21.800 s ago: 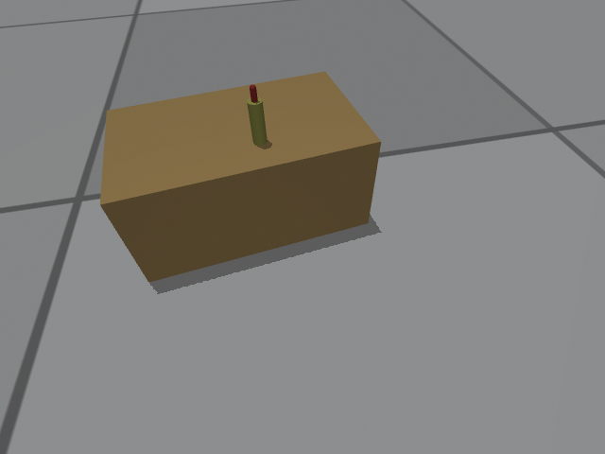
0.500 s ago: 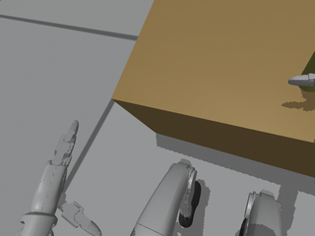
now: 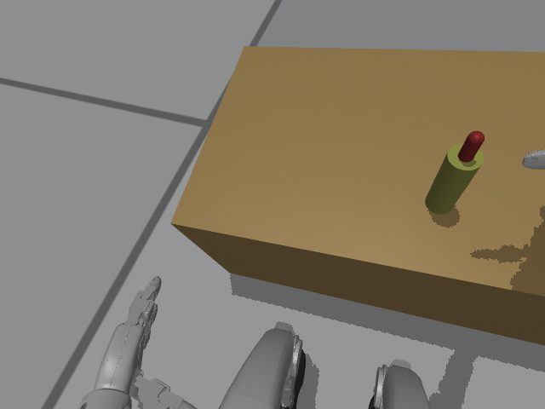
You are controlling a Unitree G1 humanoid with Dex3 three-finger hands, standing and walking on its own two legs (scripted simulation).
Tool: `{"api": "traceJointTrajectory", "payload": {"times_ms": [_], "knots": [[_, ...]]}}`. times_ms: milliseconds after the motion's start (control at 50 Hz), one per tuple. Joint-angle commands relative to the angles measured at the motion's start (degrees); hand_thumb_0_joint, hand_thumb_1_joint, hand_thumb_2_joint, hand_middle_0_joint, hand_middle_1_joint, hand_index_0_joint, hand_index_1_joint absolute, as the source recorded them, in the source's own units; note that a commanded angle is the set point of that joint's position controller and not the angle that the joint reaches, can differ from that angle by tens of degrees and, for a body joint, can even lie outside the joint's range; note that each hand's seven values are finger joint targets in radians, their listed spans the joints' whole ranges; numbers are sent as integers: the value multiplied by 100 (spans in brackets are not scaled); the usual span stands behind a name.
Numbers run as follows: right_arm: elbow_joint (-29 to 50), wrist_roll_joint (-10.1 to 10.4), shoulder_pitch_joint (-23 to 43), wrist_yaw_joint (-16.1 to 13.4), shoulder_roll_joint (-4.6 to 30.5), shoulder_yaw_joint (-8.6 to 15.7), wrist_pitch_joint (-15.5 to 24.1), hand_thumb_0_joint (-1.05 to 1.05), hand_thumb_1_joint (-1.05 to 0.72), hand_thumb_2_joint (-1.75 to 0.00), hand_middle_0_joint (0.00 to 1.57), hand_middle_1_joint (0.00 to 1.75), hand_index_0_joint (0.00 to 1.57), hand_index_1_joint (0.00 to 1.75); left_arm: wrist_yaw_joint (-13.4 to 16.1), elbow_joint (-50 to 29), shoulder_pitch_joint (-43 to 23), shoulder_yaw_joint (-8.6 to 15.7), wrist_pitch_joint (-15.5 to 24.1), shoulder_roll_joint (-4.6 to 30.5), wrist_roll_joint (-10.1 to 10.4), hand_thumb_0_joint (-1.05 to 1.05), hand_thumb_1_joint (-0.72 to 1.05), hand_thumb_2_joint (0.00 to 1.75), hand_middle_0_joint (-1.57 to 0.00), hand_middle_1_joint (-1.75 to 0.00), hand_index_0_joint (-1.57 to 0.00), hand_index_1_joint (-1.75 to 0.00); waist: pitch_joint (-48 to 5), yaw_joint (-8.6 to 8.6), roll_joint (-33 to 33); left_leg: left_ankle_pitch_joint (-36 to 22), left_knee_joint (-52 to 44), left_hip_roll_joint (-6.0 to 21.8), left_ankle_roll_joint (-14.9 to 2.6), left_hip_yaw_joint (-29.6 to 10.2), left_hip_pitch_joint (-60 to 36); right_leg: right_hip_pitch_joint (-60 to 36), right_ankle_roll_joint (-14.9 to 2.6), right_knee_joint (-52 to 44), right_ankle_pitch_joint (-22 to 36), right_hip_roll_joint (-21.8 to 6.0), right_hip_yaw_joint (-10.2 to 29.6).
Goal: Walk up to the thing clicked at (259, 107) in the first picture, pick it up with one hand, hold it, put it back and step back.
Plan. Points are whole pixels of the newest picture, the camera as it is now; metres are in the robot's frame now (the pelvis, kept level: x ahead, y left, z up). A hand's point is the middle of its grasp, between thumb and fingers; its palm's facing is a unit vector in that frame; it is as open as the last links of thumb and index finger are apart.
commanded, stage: home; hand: right
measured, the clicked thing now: (455, 174) +0.53 -0.16 -0.10
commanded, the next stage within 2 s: none
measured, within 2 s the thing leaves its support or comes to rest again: neither
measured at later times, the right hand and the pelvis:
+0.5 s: hand out of the picture +0.38 -0.23 +0.02, palm faces +0.16 +0.95 -0.27, open 17.2 cm; pelvis +0.05 +0.00 +0.07, yaw -2 degrees
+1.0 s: hand out of the picture +0.19 -0.18 +0.01, palm faces +0.16 +0.95 -0.27, open 17.2 cm; pelvis +0.03 +0.01 +0.07, yaw -3 degrees
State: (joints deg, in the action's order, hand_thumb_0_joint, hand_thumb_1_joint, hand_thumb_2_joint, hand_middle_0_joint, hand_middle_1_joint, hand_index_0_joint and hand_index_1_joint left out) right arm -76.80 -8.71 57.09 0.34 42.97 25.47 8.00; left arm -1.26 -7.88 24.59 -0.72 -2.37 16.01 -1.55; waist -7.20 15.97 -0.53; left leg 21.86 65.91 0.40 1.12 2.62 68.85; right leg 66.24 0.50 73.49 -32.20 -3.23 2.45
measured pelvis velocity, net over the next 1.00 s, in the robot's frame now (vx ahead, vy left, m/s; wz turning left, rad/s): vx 0.03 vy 0.01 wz -0.06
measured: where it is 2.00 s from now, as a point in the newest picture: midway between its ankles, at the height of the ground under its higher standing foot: outside the picture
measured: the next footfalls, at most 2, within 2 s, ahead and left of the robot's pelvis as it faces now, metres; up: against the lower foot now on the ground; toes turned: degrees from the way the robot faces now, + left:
none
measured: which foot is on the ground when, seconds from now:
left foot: down 0.00-1.00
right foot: down 0.00-1.00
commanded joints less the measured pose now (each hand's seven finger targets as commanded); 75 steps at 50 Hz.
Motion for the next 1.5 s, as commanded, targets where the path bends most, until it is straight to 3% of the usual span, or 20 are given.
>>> {"api": "traceJointTrajectory", "payload": {"times_ms": [0, 60, 100, 140, 160, 180, 340, 540, 560, 600, 640, 700, 760, 840, 1080, 1220, 1240, 1320, 1400, 1480], "knots": [[950, 130, 2049, -189, 1093, -196, 176, 0, 50, -8, 6, 6, 6, 6, 114, -793, -647, 204, 249, 632, 93, 0, 9, 53, -14, -19, -14, -19, -3095, -359, -1043, -970, -955, -259, -227, 50, -2638, -1883, -40, -1447, 1794, 138, -90], [1019, 224, 1673, -186, 639, -468, 113, 0, 50, -8, 6, 6, 6, 6, 109, -962, -680, -282, 234, 301, 155, 0, 33, 60, -15, -21, -15, -21, -3106, -408, -861, -1173, -1239, -260, -184, 38, -3232, -2133, -27, -1733, 1954, 154, -155], [1110, 251, 792, -226, 1158, -65, 1, 0, 51, -8, 6, 6, 6, 6, 142, -713, -165, 31, 140, 599, 187, 0, 42, 62, -15, -22, -15, -22, -2990, -577, -1059, -1360, -1370, -236, -183, 6, -3418, -2450, -15, -1867, 2186, 188, -217], [1451, 411, 270, -110, 200, -649, -134, 0, 50, -8, 6, 6, 6, 6, 92, -472, 251, -90, 65, 378, 226, 0, 43, 63, -15, -22, -15, -22, -2595, -402, -966, -1633, -1434, -263, -202, 68, -3285, -2745, -3, -1973, 2573, 173, -203], [1701, 481, 381, -84, -38, -846, -224, 0, 54, -6, 5, 5, 5, 5, 116, -434, 167, 197, 64, 621, 245, 0, 45, 64, -16, -22, -16, -22, -2433, -313, -889, -1692, -1492, -240, -210, 46, -3218, -2846, -17, -2004, 2600, 177, -198], [1935, 524, -48, -121, 292, -639, -334, 0, 52, -7, 5, 6, 5, 6, 136, 94, 525, 290, 8, 640, 271, 0, 53, 70, -17, -24, -17, -24, -2077, -456, -916, -1586, -1590, -229, -209, 65, -3087, -2881, -22, -2090, 2520, 197, -201], [4644, 856, -1709, -255, -531, -1043, -696, 0, 49, -9, 6, 6, 6, 6, 153, -7, -498, 25, 24, 421, 416, 0, 66, 76, -18, -26, -18, -26, -2651, -1099, -854, -2169, -1797, -155, -283, 150, -4131, -3869, 87, -2554, 3589, 205, -198], [5980, 1105, -4671, -518, -1752, -1597, -899, 0, 48, -10, 6, 6, 6, 6, 462, 901, -176, 201, -64, 300, 413, 0, 74, 81, -18, -27, -18, -27, -1348, -1446, -537, -2163, -2221, -6, -262, 75, -4651, -3883, 82, -3063, 3216, 260, -380], [6058, 1091, -4886, -668, -1436, -1205, -954, 0, 45, -11, 6, 7, 6, 7, 525, 2651, -186, 211, -141, 520, 436, 0, 82, 89, -20, -29, -20, -29, -865, -1375, -486, -2083, -2242, -89, -269, 82, -4508, -3787, 29, -3006, 3043, 238, -268], [6535, 1131, -5738, -586, -2371, -2081, -1077, 0, 47, -10, 6, 7, 6, 7, 586, 2141, -540, 132, -11, 306, 462, 0, 84, 90, -20, -30, -20, -30, -902, -1305, -264, -1900, -2319, -73, -253, 109, -4537, -3859, -6, -3102, 2803, 220, -312], [7033, 1155, -6229, -678, -2261, -1984, -1152, 0, 53, -7, 5, 6, 5, 6, 648, 2304, -843, 175, 33, 296, 467, 0, 88, 89, -20, -29, -20, -29, -740, -1487, -338, -1582, -2406, -77, -229, 115, -4566, -3810, 0, -3189, 2451, 219, -317], [7625, 1149, -6822, -707, -2499, -2306, -1239, 0, 50, -8, 6, 6, 6, 6, 720, 2439, -1084, 196, 150, 301, 466, 0, 81, 85, -19, -28, -19, -28, -517, -1395, -130, -1517, -2452, -83, -171, 137, -4484, -3734, -32, -3181, 2277, 222, -290], [8168, 1087, -7177, -792, -2247, -2108, -1314, 0, 49, -9, 6, 6, 6, 6, 834, 2527, -1203, 204, 292, 289, 442, 0, 89, 89, -20, -29, -20, -29, -713, -1423, -113, -1678, -2354, -84, -163, 155, -4519, -3867, -22, -3062, 2548, 219, -240], [8395, 1013, -7394, -843, -2416, -2219, -1418, 0, 49, -9, 6, 6, 6, 6, 988, 2610, -1230, 246, 529, 296, 372, 0, 89, 90, -20, -30, -20, -30, -519, -1357, -15, -1137, -2471, -27, -118, 63, -4366, -3732, -117, -3043, 1751, 282, -279], [8147, 899, -8021, -917, -2593, -2302, -1703, 0, 54, -6, 5, 5, 5, 5, 1055, 2797, -1412, 166, 1091, 206, 250, 0, 90, 90, -20, -30, -20, -30, 55, -1548, 127, 4, -2762, 40, -68, 66, -4294, -3236, -143, -3172, 694, 392, -336], [8381, 893, -7837, -895, -2529, -2195, -1692, 0, 55, -5, 5, 5, 5, 5, 1054, 2879, -1436, 148, 1238, 220, 239, 0, 90, 90, -20, -30, -20, -30, -106, -1535, -56, -104, -2633, 6, -84, 72, -4260, -3299, -105, -3164, 773, 366, -297], [6370, 336, -7230, -573, -1647, -1999, -1232, 0, 52, -7, 5, 5, 5, 5, 772, 3907, -1705, 282, 835, 939, -567, 0, 90, 90, -20, -30, -20, -30, 234, -1701, -411, -53, -2773, 236, -233, -436, -4759, -3860, -176, -3545, 1269, -11, 264], [5307, 422, -7341, -223, -1616, -2079, -774, 0, 56, -4, 5, 5, 5, 5, 444, 4108, -1578, 375, 513, 1042, -305, 0, 90, 90, -20, -30, -20, -30, 174, -1540, 24, -500, -3019, 393, -365, -456, -4878, -4201, -269, -3633, 1254, 28, 307], [4563, 588, -6942, -169, -1637, -2158, -711, 0, 53, -6, 5, 5, 5, 5, 289, 4623, -1548, 338, 407, 950, -178, 0, 90, 90, -20, -30, -20, -30, 572, -1549, 110, 445, -3678, 580, -325, -713, -4712, -4344, -191, -3990, 905, 155, 238], [3820, 620, -6908, -192, -1528, -2181, -660, 0, 53, -6, 5, 5, 5, 5, 250, 5069, -1526, 375, 386, 1025, -168, 0, 90, 90, -20, -30, -20, -30, 650, -1593, -37, -316, -3721, 539, -294, -579, -4976, -4736, -203, -4476, 1477, 39, 406]]}}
